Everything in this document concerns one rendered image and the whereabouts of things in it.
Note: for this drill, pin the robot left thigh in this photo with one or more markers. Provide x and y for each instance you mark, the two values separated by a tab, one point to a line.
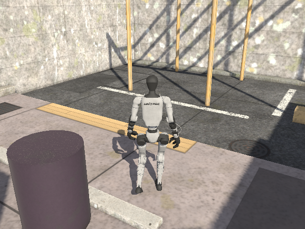
141	142

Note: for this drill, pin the robot right forearm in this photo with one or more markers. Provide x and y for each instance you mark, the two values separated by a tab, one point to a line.
174	128

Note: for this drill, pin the left robot hand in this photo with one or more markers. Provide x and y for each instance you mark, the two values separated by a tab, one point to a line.
132	133

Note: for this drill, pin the robot left forearm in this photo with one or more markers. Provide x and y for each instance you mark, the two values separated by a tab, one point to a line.
130	125

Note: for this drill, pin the robot left shin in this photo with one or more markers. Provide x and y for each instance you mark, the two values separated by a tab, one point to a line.
140	172

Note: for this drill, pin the left robot upper arm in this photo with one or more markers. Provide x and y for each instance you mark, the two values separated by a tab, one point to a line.
135	107

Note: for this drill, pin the right robot upper arm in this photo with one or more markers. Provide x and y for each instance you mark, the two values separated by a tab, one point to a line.
169	109

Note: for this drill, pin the right robot hand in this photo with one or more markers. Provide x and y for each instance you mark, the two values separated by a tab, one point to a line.
177	141

